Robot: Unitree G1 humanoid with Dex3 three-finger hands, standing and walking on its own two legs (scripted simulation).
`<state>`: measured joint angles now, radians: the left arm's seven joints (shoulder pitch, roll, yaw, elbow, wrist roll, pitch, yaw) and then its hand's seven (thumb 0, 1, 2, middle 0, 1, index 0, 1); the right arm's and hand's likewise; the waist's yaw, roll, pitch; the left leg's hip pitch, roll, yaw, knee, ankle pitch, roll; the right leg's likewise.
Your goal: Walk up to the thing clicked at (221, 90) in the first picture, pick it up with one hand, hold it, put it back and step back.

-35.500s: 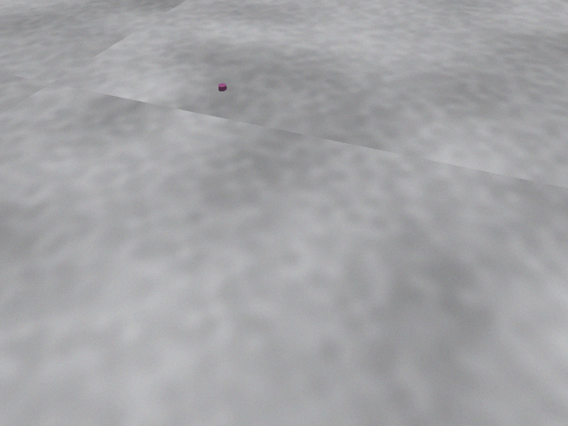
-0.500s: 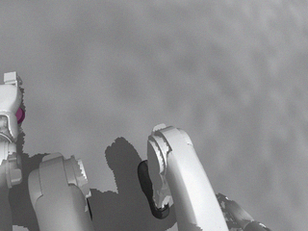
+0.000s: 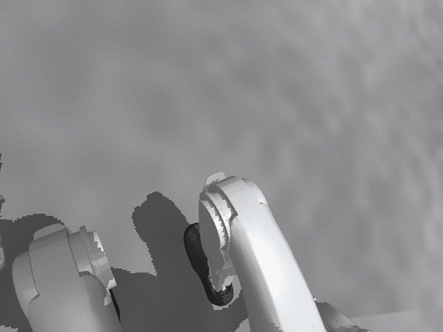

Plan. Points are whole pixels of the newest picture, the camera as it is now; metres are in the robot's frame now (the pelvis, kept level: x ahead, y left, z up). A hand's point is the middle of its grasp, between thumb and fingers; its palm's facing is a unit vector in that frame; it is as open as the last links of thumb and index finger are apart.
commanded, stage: rest palm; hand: left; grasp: from above
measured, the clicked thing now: out of the picture +0.44 +0.30 -0.29
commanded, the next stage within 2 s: close in 0.42 s
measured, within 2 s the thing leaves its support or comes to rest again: neither
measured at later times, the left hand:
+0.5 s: hand out of the picture +0.43 +0.29 -0.27, palm faces -0.46 -0.16 -0.87, open 13.9 cm
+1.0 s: hand out of the picture +0.44 +0.28 -0.27, palm faces -0.42 -0.16 -0.89, open 12.3 cm
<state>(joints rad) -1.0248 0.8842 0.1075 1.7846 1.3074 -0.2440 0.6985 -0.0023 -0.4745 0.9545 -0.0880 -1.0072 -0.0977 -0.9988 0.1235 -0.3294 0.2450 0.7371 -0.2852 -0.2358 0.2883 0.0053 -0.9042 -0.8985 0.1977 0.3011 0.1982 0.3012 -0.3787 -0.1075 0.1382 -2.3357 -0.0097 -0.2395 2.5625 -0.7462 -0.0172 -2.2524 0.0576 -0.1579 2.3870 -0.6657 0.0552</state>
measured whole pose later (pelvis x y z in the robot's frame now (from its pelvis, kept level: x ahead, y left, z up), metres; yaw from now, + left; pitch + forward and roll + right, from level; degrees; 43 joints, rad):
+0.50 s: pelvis +0.00 +0.00 +0.00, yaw -1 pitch +27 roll -15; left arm -1.06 0.93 0.08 1.81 1.26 -0.19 0.70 0.00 -0.46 0.92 -0.09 -1.03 -0.11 -1.01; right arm 0.09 -0.34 0.29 0.71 -0.28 -0.31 0.33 0.01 -0.91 -0.90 0.20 0.30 0.20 0.30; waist -0.39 -0.14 0.19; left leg -2.33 -0.01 -0.26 2.57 -0.74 -0.01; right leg -2.23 0.06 -0.17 2.37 -0.66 0.07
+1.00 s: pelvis -0.01 +0.01 +0.01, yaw -2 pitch +27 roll -16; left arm -1.07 0.96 0.08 1.82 1.26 -0.17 0.74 0.00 -0.22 0.74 -0.24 -0.99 -0.29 -0.92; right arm 0.08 -0.37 0.32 0.67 -0.27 -0.31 0.33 0.01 -0.91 -0.90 0.20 0.30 0.20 0.30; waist -0.42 -0.16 0.20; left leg -2.32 -0.01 -0.27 2.55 -0.73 0.00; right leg -2.21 0.07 -0.19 2.34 -0.64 0.07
